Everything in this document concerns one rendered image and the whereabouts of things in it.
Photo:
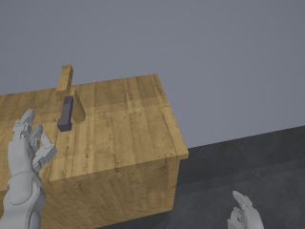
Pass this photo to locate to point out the counter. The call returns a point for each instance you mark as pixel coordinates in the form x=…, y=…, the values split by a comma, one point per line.
x=119, y=161

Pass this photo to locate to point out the robot right hand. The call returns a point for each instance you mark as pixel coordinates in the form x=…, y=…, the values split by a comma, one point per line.
x=249, y=217

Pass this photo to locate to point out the tap lever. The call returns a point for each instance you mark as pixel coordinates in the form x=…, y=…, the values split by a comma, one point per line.
x=64, y=122

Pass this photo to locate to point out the robot left forearm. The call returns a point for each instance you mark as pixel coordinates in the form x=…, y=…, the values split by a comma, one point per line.
x=23, y=202

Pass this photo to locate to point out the robot left hand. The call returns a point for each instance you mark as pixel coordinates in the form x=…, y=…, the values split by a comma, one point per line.
x=24, y=152

